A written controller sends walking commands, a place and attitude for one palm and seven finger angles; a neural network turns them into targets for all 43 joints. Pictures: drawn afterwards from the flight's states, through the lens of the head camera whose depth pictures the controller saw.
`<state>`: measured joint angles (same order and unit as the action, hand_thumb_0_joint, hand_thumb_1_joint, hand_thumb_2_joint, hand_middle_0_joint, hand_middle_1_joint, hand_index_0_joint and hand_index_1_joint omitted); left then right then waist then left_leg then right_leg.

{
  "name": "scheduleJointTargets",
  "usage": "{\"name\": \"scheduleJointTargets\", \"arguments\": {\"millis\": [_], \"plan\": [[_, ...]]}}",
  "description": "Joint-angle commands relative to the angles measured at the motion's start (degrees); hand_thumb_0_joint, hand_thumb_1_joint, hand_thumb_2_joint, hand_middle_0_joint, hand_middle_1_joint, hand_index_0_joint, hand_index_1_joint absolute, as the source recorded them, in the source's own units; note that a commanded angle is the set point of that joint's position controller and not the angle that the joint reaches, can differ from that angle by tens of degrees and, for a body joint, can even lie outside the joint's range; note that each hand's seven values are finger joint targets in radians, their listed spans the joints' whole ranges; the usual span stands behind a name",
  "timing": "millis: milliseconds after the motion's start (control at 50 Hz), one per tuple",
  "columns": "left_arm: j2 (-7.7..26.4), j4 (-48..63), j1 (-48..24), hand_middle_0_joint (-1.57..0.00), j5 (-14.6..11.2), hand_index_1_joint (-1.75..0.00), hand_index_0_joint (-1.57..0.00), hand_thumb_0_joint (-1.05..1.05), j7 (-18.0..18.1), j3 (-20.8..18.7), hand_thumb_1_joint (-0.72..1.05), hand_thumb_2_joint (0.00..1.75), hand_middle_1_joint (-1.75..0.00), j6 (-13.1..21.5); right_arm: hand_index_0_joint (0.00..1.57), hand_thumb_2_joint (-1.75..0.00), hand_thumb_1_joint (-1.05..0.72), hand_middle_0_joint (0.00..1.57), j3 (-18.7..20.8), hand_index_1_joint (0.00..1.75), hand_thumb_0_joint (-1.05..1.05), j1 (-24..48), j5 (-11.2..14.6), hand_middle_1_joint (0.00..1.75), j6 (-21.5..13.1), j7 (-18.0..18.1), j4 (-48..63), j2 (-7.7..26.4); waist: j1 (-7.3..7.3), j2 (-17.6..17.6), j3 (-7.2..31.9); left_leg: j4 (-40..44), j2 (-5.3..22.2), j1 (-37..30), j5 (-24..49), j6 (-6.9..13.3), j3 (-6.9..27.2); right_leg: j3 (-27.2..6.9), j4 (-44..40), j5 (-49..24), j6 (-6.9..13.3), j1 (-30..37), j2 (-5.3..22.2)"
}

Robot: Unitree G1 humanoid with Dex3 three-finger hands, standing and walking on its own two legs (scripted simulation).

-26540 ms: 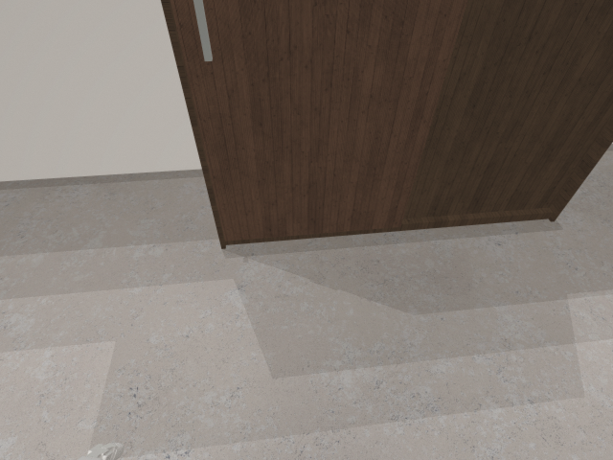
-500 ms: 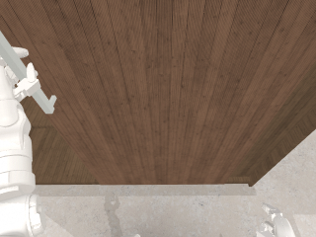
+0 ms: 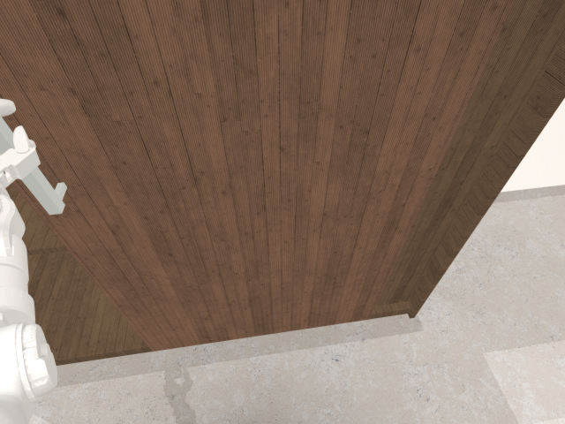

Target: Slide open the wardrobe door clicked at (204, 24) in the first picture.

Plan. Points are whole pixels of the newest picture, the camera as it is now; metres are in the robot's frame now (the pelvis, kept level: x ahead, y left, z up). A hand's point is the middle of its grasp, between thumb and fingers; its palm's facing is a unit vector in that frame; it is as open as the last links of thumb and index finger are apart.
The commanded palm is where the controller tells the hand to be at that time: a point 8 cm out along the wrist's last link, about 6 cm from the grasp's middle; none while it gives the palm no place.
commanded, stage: stop walking and hold the door there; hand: left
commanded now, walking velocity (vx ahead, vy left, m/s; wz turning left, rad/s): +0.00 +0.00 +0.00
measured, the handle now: (8, 129) +0.45 +0.37 +0.20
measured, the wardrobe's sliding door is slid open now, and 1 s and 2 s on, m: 0.58 0.58 0.58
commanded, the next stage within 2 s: loosen the grip on the handle in 1.34 s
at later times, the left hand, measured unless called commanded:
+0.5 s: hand (26, 158) +0.42 +0.34 +0.18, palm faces +0.44 -0.87 -0.24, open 5.5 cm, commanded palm +0.37 +0.39 +0.17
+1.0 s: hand (29, 165) +0.41 +0.34 +0.17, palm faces +0.34 -0.92 -0.19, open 5.6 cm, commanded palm +0.38 +0.37 +0.17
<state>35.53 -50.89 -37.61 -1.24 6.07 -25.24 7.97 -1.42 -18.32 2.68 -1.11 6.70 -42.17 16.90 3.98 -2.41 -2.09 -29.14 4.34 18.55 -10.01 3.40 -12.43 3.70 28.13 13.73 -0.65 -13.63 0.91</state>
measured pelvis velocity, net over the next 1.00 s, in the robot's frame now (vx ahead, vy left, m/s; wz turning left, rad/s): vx -0.03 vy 0.10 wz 0.07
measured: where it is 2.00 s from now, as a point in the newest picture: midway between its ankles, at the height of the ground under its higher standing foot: outside the picture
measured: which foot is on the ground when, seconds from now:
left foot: down 0.00-0.28, up 0.30-0.56, down 0.58-1.00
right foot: down 0.00-0.60, up 0.62-0.84, down 0.86-1.00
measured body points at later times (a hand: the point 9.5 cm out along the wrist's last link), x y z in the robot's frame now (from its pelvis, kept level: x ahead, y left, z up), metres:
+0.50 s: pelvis +0.00 +0.05 +0.00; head +0.02 +0.03 +0.45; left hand +0.39 +0.39 +0.19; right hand +0.10 -0.26 -0.11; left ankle +0.02 +0.19 -0.70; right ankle +0.01 -0.13 -0.74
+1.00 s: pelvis -0.03 +0.10 -0.01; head +0.06 +0.10 +0.43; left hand +0.39 +0.39 +0.18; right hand +0.14 -0.09 -0.14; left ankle -0.01 +0.24 -0.72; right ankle -0.01 +0.04 -0.74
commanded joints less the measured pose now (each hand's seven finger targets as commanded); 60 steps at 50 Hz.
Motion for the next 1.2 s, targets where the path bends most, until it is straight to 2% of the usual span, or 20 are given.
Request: {"name": "scheduleJointTargets", "arguments": {"millis": [0, 180, 260, 340, 460, 520, 540, 560, 580, 640, 680, 760, 820, 860, 920, 1020, 1080, 1100, 1140, 1180], "plan": [[18.39, 6.8, -17.39, -0.45, 0.93, -1.4, -0.45, 0.0, 0.44, -1.88, 0.9, 0.9, -1.4, 3.61, 0.2, -0.9, -0.9, 0.2, 3.64, 0.3, 0.0, 3.26, 0.03, 0.3, -3.09, 1.05, 7.05, 10.16, -2.91, -2.81, 14.35, 9.29, 9.25, -8.04, -0.57, -0.18, 14.86, -3.65, -3.27, 0.06, 0.23, 0.17, 3.39], [17.88, 3.62, -18.29, -0.45, 1.07, -1.4, -0.45, 0.0, 0.29, -0.35, 0.9, 0.9, -1.4, 3.81, 0.2, -0.9, -0.9, 0.2, 4.2, 0.3, 0.0, 1.77, 0.01, 0.3, -3.58, 0.99, 6.32, 10.67, -2.95, -3.2, 12.76, 8.66, 6.92, -4.81, -7.37, -0.81, 11.67, -4.63, -5.38, 0.91, 1.01, 1.75, 4.74], [20.41, 2.17, -19.56, -0.45, 1.41, -1.4, -0.45, 0.0, 0.13, -1.41, 0.9, 0.9, -1.4, 3.95, 0.2, -0.9, -0.9, 0.2, 5.38, 0.3, 0.0, 1.61, -0.1, 0.3, -1.83, -0.08, 6.29, 10.93, -3.2, 5.69, 11.76, -7.04, 0.21, 2.47, -11.24, -3.05, 9.3, -20.46, -13.44, 1.99, 6.54, 3.98, 19.55], [18.26, 2.91, -20.94, -0.45, 1.29, -1.4, -0.45, 0.0, -0.65, -1.18, 0.9, 0.9, -1.4, 3.73, 0.2, -0.9, -0.9, 0.2, 5.55, 0.3, 0.0, 3.09, -0.53, 0.3, -2.23, -1.09, 5.64, 11.21, -4.28, 10.88, 12.72, -24.69, -0.59, 16.3, -17.0, -3.41, 16.5, -20.61, -9.84, -17.58, 10.73, 15.68, 26.65], [13.47, 10.53, -21.21, -0.45, 0.94, -1.4, -0.45, 0.0, -1.95, 0.92, 0.9, 0.9, -1.4, 4.94, 0.2, -0.9, -0.9, 0.2, 4.88, 0.3, 0.0, 6.47, -1.22, 0.3, -2.71, -1.12, 6.3, 7.89, -4.53, 16.08, 9.25, -9.67, -2.07, 3.07, -13.82, -3.95, 9.32, -6.69, -5.37, -23.46, 4.9, 6.89, 21.68], [9.12, 17.21, -23.71, -0.45, 0.67, -1.4, -0.45, 0.0, -2.0, 3.31, 0.9, 0.9, -1.4, 6.3, 0.2, -0.9, -0.9, 0.2, 5.2, 0.3, 0.0, 6.7, -1.19, 0.3, -2.36, -0.34, 6.11, 6.95, -2.65, 12.87, 12.25, 2.62, -3.52, -11.38, 2.91, -4.98, 3.84, 0.54, 2.47, -18.75, 1.43, 0.31, 15.07], [5.83, 21.1, -24.47, -0.45, 0.23, -1.4, -0.45, 0.0, -2.37, 6.32, 0.9, 0.9, -1.4, 7.04, 0.2, -0.9, -0.9, 0.2, 5.44, 0.3, 0.0, 7.0, -0.99, 0.3, -2.42, 0.06, 6.66, 7.59, -2.12, 5.12, 12.85, 3.85, 0.53, -15.27, 8.61, -4.23, 6.77, 3.13, 9.03, -14.54, -0.2, -2.93, 10.88], [4.14, 24.07, -24.88, -0.45, 0.01, -1.4, -0.45, 0.0, -2.52, 7.03, 0.9, 0.9, -1.4, 7.76, 0.2, -0.9, -0.9, 0.2, 5.67, 0.3, 0.0, 6.87, -1.1, 0.3, -2.57, 0.03, 7.85, 9.1, -2.89, -7.26, 14.09, 5.08, 9.76, -18.44, 24.53, 0.16, 19.13, 4.89, 17.57, -0.65, -2.66, -10.41, 4.21], [0.88, 27.56, -26.94, -0.45, -0.01, -1.4, -0.45, 0.0, -3.11, 10.35, 0.9, 0.9, -1.4, 8.02, 0.2, -0.9, -0.9, 0.2, 5.49, 0.3, 0.0, 5.35, -0.77, 0.3, -2.66, -0.74, 8.63, 8.44, -2.12, -11.78, 16.94, 6.03, 15.99, -20.36, 38.66, 5.08, 26.02, 1.47, 26.46, 18.75, -2.14, -14.42, 1.35], [-9.37, 37.16, -29.95, -0.45, -1.25, -1.4, -0.45, 0.0, -3.76, 18.49, 0.9, 0.9, -1.4, 7.03, 0.2, -0.9, -0.9, 0.2, 3.95, 0.3, 0.0, 7.17, -0.27, 0.3, -3.72, -1.29, 9.22, 4.54, -1.43, -7.69, 18.91, 4.02, 15.94, -19.58, 31.14, 7.32, 22.92, -1.84, 25.3, 16.05, -1.31, -12.85, 1.92], [-3.85, 36.58, -28.54, -0.45, -0.58, -1.4, -0.45, 0.0, -2.57, 14.31, 0.9, 0.9, -1.4, 5.33, 0.2, -0.9, -0.9, 0.2, 4.79, 0.3, 0.0, 6.2, -0.35, 0.3, -4.36, -1.7, 8.0, 6.35, -2.08, -7.06, 20.3, 1.92, 14.48, -21.02, 32.65, 5.94, 18.78, -1.52, 20.66, 11.06, -1.0, -10.41, 0.99], [-5.21, 39.41, -31.15, -0.45, -1.23, -1.4, -0.45, 0.0, -2.82, 16.44, 0.9, 0.9, -1.4, 3.24, 0.2, -0.9, -0.9, 0.2, 2.73, 0.3, 0.0, 8.36, -0.71, 0.3, -5.08, -2.86, 9.35, 4.44, -2.6, -12.34, 21.06, 1.26, 16.34, -21.4, 32.13, 5.79, 19.73, -1.88, 12.82, 9.79, -0.35, -6.99, -0.5], [-3.65, 39.59, -31.72, -0.45, -1.31, -1.4, -0.45, 0.0, -2.57, 15.07, 0.9, 0.9, -1.4, 2.7, 0.2, -0.9, -0.9, 0.2, 2.0, 0.3, 0.0, 9.52, -0.78, 0.3, -4.76, -3.13, 10.12, 4.25, -3.62, -9.8, 22.03, -2.07, 15.54, -17.37, 27.82, 3.92, 19.51, -3.24, 0.39, 2.02, 0.42, 2.25, -0.2], [-1.8, 39.35, -31.6, -0.45, -0.92, -1.4, -0.45, 0.0, -2.42, 13.86, 0.9, 0.9, -1.4, 2.53, 0.2, -0.9, -0.9, 0.2, 1.79, 0.3, 0.0, 9.42, -0.41, 0.3, -4.34, -3.0, 10.52, 3.75, -3.01, -0.07, 24.11, -7.29, 10.84, -10.73, 19.49, 1.02, 15.95, -7.52, -4.78, -15.41, 2.0, 11.59, 4.78], [-3.3, 35.85, -30.57, -0.45, -1.7, -1.4, -0.45, 0.0, -2.04, 14.13, 0.9, 0.9, -1.4, 1.46, 0.2, -0.9, -0.9, 0.2, 1.7, 0.3, 0.0, 11.05, 0.52, 0.3, -5.34, -2.38, 11.74, 2.72, -4.3, 18.8, 22.35, -18.07, -1.23, 4.04, -15.85, -3.53, 11.47, -13.41, -0.77, -45.03, 6.56, 21.14, 14.6], [-2.77, 33.63, -29.99, -0.45, -1.71, -1.4, -0.45, 0.0, -1.03, 11.79, 0.9, 0.9, -1.4, 1.58, 0.2, -0.9, -0.9, 0.2, 0.81, 0.3, 0.0, 10.79, -0.57, 0.3, -5.43, -0.5, 9.96, 2.39, -4.8, 8.19, 21.86, -3.18, -1.64, -1.24, -6.88, -3.51, 9.42, -8.68, 3.04, -45.08, 5.89, 20.42, 12.95], [-8.0, 37.7, -32.59, -0.45, -2.64, -1.4, -0.45, 0.0, -1.07, 16.44, 0.9, 0.9, -1.4, 2.44, 0.2, -0.9, -0.9, 0.2, 2.18, 0.3, 0.0, 10.18, -0.33, 0.3, -5.29, -0.88, 10.04, 4.72, -4.16, -4.6, 25.34, 1.69, 9.51, -21.96, 37.52, 1.0, 18.34, -2.95, 6.74, -26.84, -0.41, 6.05, 5.31], [-7.99, 36.12, -31.68, -0.45, -2.77, -1.4, -0.45, 0.0, -1.33, 16.05, 0.9, 0.9, -1.4, 2.29, 0.2, -0.9, -0.9, 0.2, 2.21, 0.3, 0.0, 9.85, -0.04, 0.3, -4.82, -1.65, 9.89, 4.86, -4.5, -6.77, 25.51, -0.2, 12.66, -25.31, 44.43, 3.04, 20.84, -4.0, 5.62, -10.3, -0.83, 1.55, 2.54], [-9.86, 36.01, -31.52, -0.45, -2.18, -1.4, -0.45, 0.0, -2.03, 18.34, 0.9, 0.9, -1.4, 2.46, 0.2, -0.9, -0.9, 0.2, 2.16, 0.3, 0.0, 10.05, -0.79, 0.3, -4.65, -2.13, 9.78, 4.67, -3.72, -11.58, 20.97, 2.15, 13.76, -22.67, 38.58, 4.42, 21.61, -3.21, 3.87, 5.43, 0.4, -0.02, 0.99], [-11.15, 35.66, -32.11, -0.45, -1.74, -1.4, -0.45, 0.0, -1.86, 19.45, 0.9, 0.9, -1.4, 2.36, 0.2, -0.9, -0.9, 0.2, 2.67, 0.3, 0.0, 9.76, -0.67, 0.3, -4.41, -2.21, 10.08, 5.36, -3.67, -8.56, 19.55, 1.09, 12.88, -19.82, 35.52, 3.06, 19.37, -2.82, 1.75, 1.96, 0.74, 2.09, 0.77]]}}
